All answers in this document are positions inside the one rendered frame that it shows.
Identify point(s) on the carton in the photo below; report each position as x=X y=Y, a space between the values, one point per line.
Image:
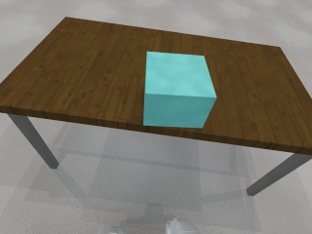
x=178 y=91

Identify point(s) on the right robot thigh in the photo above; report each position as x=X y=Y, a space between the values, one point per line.
x=181 y=226

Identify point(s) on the table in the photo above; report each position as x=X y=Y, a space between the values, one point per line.
x=93 y=73

